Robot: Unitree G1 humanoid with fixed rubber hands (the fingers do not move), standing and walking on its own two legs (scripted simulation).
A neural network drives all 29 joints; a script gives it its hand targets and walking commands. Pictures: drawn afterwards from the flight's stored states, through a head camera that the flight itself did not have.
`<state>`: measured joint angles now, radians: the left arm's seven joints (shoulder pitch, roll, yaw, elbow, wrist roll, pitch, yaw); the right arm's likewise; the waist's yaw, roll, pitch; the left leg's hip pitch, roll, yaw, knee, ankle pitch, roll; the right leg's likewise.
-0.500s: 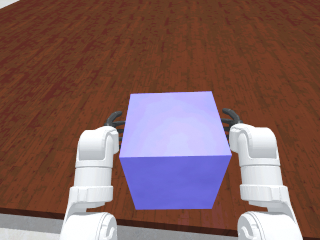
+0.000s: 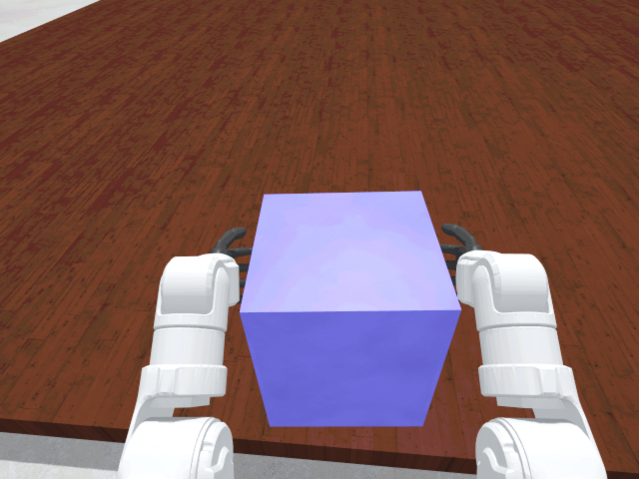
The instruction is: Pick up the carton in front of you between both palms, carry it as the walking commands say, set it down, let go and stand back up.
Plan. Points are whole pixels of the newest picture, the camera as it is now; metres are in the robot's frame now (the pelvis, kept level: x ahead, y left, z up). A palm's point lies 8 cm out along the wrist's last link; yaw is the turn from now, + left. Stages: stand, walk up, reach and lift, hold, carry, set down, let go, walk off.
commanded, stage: carry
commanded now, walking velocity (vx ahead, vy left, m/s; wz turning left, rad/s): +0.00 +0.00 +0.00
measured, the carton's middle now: (343, 311) +0.35 +0.00 +0.05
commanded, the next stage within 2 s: none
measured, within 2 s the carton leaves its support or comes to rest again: neither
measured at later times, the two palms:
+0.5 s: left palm (217, 285) +0.33 +0.15 +0.13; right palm (468, 283) +0.33 -0.15 +0.13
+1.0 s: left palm (213, 288) +0.32 +0.16 +0.13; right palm (466, 285) +0.32 -0.14 +0.13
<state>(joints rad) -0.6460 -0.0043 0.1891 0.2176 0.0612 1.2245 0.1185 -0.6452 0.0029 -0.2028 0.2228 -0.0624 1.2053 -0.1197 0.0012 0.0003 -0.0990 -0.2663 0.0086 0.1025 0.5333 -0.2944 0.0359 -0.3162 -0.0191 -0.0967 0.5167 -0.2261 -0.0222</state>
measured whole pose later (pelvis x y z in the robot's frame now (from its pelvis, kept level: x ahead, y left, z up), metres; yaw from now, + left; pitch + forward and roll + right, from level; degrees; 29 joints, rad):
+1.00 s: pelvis -0.02 +0.01 +0.00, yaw +0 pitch +1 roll +0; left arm -0.65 0.00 0.19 0.21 0.06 1.23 0.12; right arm -0.65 0.01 -0.21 0.21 -0.07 1.21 -0.12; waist 0.01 0.00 -0.09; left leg -0.29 0.00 0.11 0.54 -0.27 0.05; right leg -0.34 -0.03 -0.09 0.51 -0.19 -0.01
